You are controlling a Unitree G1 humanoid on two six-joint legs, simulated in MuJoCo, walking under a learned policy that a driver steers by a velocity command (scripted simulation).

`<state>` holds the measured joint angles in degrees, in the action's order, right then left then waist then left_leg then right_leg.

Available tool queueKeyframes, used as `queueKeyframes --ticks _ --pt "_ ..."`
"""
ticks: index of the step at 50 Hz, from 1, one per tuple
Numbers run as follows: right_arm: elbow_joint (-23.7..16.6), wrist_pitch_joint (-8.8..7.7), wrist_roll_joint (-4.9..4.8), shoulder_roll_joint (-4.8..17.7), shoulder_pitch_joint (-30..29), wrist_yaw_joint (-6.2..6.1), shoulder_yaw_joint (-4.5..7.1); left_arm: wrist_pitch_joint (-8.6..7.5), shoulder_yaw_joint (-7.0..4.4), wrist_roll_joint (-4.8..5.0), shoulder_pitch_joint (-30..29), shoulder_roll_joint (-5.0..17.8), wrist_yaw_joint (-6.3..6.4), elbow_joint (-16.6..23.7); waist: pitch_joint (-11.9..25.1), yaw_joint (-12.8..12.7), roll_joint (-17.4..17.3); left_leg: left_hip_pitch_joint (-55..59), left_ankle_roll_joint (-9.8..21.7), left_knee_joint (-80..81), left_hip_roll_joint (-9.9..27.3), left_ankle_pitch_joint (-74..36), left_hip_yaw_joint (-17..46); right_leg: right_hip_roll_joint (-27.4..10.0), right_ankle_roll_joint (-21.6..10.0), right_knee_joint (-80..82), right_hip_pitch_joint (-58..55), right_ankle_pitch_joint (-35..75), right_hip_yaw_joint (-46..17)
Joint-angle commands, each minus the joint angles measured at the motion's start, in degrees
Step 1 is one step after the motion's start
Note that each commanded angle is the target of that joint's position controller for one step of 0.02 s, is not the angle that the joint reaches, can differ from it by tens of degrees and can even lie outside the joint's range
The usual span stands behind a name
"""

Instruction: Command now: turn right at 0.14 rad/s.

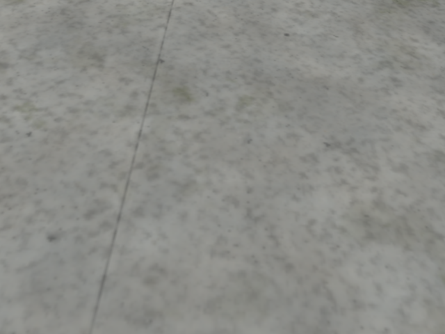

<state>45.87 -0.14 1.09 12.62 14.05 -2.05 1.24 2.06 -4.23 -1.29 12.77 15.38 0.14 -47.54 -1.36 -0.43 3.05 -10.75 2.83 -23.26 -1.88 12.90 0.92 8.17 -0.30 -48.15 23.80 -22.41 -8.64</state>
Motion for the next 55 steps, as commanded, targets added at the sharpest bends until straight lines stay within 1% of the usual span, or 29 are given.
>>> queueKeyframes --ticks 1,5,7,9,11,12,13,14,15,16,17,19,21,24,27,29,30,31,32,33,34,35,36,38,40,43,48,52,55 --pt "-3.68 -1.48 -0.21 6.9 -3.15 -0.01 1.15 0.19 -0.79 0.16 4.12 4.05 -0.01 0.11 1.8 -1.8 -10.27 3.07 7.55 5.71 12.28 -29.99 8.85 -2.04 2.08 -3.94 -1.02 -1.12 1.19" --pt "-1.14 -1.09 -0.13 7.81 1.43 0.17 1.21 0.73 0.77 1.0 -0.08 2.13 0.72 -0.44 2.94 1.42 -11.95 8.66 7.31 2.59 12.04 -34.02 8.97 -4.84 3.07 9.64 -5.19 -2.79 6.1" --pt "0.17 -0.6 0.4 8.82 3.44 0.46 1.62 0.63 1.18 1.14 -0.47 2.37 0.97 -1.2 3.47 2.6 -13.16 8.76 7.34 5.06 11.73 -16.51 11.63 -4.34 2.1 15.92 -8.0 -2.78 8.05" --pt "1.45 0.43 0.29 11.18 4.81 0.82 2.9 -0.16 1.13 0.36 -0.39 3.26 0.98 -1.79 0.14 2.46 -13.02 6.45 8.02 8.03 11.74 5.12 15.34 -3.53 0.3 21.09 -9.05 -1.82 10.54" --pt "1.8 0.97 -0.14 10.15 3.48 1.12 3.1 -1.51 1.62 -0.1 2.0 1.94 0.95 -3.34 -2.54 0.61 -10.56 -1.36 7.22 8.48 10.87 17.66 15.97 -4.58 -2.6 28.72 -17.29 2.95 10.19" --pt "1.3 0.68 -0.28 8.82 1.58 1.32 2.93 -2.32 1.59 -0.36 4.66 2.41 1.06 -4.36 -2.51 -1.07 -8.57 -7.91 6.17 6.59 9.83 20.03 15.15 -6.89 -4.54 29.42 -24.04 2.22 6.94" --pt "-0.51 -0.04 -0.3 6.34 -2.54 1.72 2.36 -3.19 1.28 -0.78 9.93 4.46 1.37 -5.73 -2.1 -3.99 -3.07 -17.53 4.62 -1.02 7.12 19.56 11.1 -13.47 -7.03 32.18 -32.09 -3.19 -0.94" --pt "-3.16 -0.97 -0.82 3.79 -7.59 2.27 1.69 -3.57 0.03 0.08 14.19 9.17 1.45 -7.22 -3.93 -6.06 8.67 -27.03 1.99 -12.35 -1.34 15.21 -0.08 -21.87 -12.04 39.3 -33.17 -15.9 -16.54" --pt "-4.87 -1.59 0.45 6.87 -11.37 2.34 2.28 -3.96 -0.52 -0.25 14.59 10.02 1.16 -8.29 -10.15 -6.96 8.87 -32.68 1.68 -19.76 0.72 15.68 -2.87 -28.7 -15.47 42.77 -30.51 -12.53 -22.73" --pt "-4.6 -1.99 0.55 8.03 -11.26 2.56 2.86 -4.54 0.04 -0.4 12.98 7.62 0.87 -7.96 -10.87 -5.43 4.31 -34.29 1.5 -24.68 2.77 13.93 -1.07 -28.32 -16.12 42.88 -30.25 -9.47 -21.2" --pt "-3.39 -2.21 0.32 7.79 -8.77 3.0 2.92 -4.91 0.26 -0.27 11.22 6.66 0.68 -7.61 -9.94 -3.77 2.85 -34.08 1.03 -26.84 3.78 11.8 -0.57 -26.03 -15.08 43.12 -30.67 -6.6 -17.41" --pt "-2.74 -2.32 0.67 7.61 -7.18 4.11 3.1 -5.7 0.52 -0.07 9.45 5.91 0.62 -7.45 -7.75 -1.89 3.3 -32.28 0.1 -28.89 5.03 7.33 -1.4 -22.5 -13.39 43.47 -30.24 2.03 -10.55" --pt "-3.16 -2.07 0.85 6.59 -8.12 4.75 2.88 -6.36 0.66 0.13 9.81 5.3 0.32 -8.06 -6.35 -1.48 3.16 -29.65 -0.95 -28.47 5.03 3.76 -2.93 -20.27 -12.51 43.13 -27.61 9.74 -5.33" --pt "-5.18 -1.77 0.62 5.16 -11.98 5.35 2.25 -6.96 0.7 0.26 10.32 5.76 0.14 -8.87 -7.27 -1.55 3.57 -23.64 -1.53 -21.12 5.37 -1.04 -3.91 -19.32 -11.15 42.79 -21.68 16.2 -0.82" --pt "-5.97 -1.51 0.42 5.78 -12.54 5.04 2.39 -7.02 0.39 0.26 11.29 7.45 0.0 -9.67 -7.05 -1.59 4.1 -15.81 -0.07 -14.92 3.99 -1.73 -5.71 -20.61 -10.11 40.94 -19.38 22.26 0.59" --pt "-4.74 -1.65 0.42 6.88 -7.55 4.26 3.12 -6.89 0.24 0.28 10.5 8.57 0.02 -9.92 -5.31 1.18 3.38 -7.45 1.39 -11.34 1.73 -1.5 -7.13 -20.96 -8.73 34.88 -18.8 32.9 1.91" --pt "-2.31 -1.96 0.62 7.78 -0.77 3.69 3.85 -6.7 0.22 0.21 10.1 8.76 0.0 -10.13 -2.08 4.39 1.09 0.71 2.18 -8.41 -0.16 -1.76 -7.86 -18.88 -7.55 25.38 -17.99 40.6 4.43" --pt "0.75 -2.59 1.32 10.13 8.44 2.92 4.85 -6.66 0.58 0.03 10.63 7.68 -0.06 -10.07 3.67 7.7 -2.27 12.57 3.41 -7.09 0.89 0.72 -6.05 -15.5 -6.3 11.68 -13.08 40.32 7.43" --pt "1.66 -3.21 2.48 16.87 17.19 2.26 6.32 -6.67 2.13 1.25 12.98 2.21 -0.41 -7.83 11.67 9.56 -14.67 25.81 7.98 0.47 18.03 17.9 18.14 -9.16 -3.24 -10.21 1.55 19.66 11.34" --pt "2.51 -3.03 1.28 18.5 17.86 2.77 6.21 -6.82 1.71 0.72 13.7 2.48 -0.56 -7.41 13.81 7.82 -17.83 23.6 10.75 12.65 25.44 23.83 40.87 -3.2 -3.92 -20.58 8.61 -7.84 5.22" --pt "2.12 -2.82 0.39 15.52 10.61 2.92 5.44 -6.47 0.94 0.24 10.11 4.61 -0.66 -6.76 5.23 4.04 -12.11 15.44 10.12 13.02 24.06 28.71 36.39 -7.57 -5.57 -25.24 11.58 -3.78 2.73" --pt "0.65 -3.02 -0.01 11.3 4.61 3.21 4.35 -6.57 0.92 0.06 7.57 4.96 -1.27 -6.22 0.04 2.29 -7.17 7.96 9.21 13.26 21.91 23.88 28.21 -10.57 -6.13 -23.04 11.18 2.06 4.09" --pt "0.41 -3.41 -0.01 9.28 1.71 3.38 3.65 -6.51 1.14 0.16 6.86 3.35 -1.62 -6.28 -1.24 0.75 -6.62 3.9 7.89 14.4 18.65 16.75 21.5 -12.46 -6.16 -19.67 9.1 5.15 5.04" --pt "1.41 -4.28 -0.08 6.95 1.41 3.26 2.8 -5.37 1.44 -0.76 8.89 1.94 -2.05 -7.49 -1.18 -1.18 -7.94 -0.24 6.98 15.63 15.06 5.2 13.18 -13.79 -5.18 -16.69 4.61 7.55 6.39" --pt "3.11 -5.16 -0.24 6.97 4.49 3.15 2.73 -4.74 1.43 -0.67 7.27 1.53 -2.44 -7.0 -1.39 -1.37 -7.35 0.29 8.03 16.66 14.45 -1.25 9.85 -14.06 -4.33 -15.18 6.05 10.03 7.47" --pt "5.05 -5.46 -0.4 6.78 8.29 2.97 2.56 -4.22 1.43 -0.73 0.08 1.54 -2.72 -4.77 -3.82 -0.4 -6.12 3.52 8.98 18.92 14.13 -3.81 7.17 -15.17 -2.75 -10.23 13.77 15.13 8.7" --pt "7.46 -5.66 -0.63 6.04 12.51 2.66 2.07 -4.56 2.16 -0.59 -11.0 -0.1 -3.01 -0.92 -5.34 1.84 -5.7 6.78 8.66 18.53 12.31 -13.54 2.11 -13.8 -1.07 4.54 15.26 23.06 11.44" --pt "9.51 -5.67 -0.27 6.32 15.62 2.08 1.96 -4.87 2.47 -0.35 -16.52 -0.09 -2.84 1.41 -5.78 3.24 -6.24 11.96 8.4 16.59 13.42 -22.68 0.68 -11.91 -2.3 12.62 12.98 23.9 13.13" --pt "10.47 -5.32 0.15 7.02 15.25 1.53 2.08 -5.37 2.14 -0.31 -16.31 0.73 -2.49 2.18 -5.11 2.26 -6.68 17.12 7.7 12.24 14.92 -33.64 0.22 -10.2 -4.65 16.11 10.03 18.8 13.71"
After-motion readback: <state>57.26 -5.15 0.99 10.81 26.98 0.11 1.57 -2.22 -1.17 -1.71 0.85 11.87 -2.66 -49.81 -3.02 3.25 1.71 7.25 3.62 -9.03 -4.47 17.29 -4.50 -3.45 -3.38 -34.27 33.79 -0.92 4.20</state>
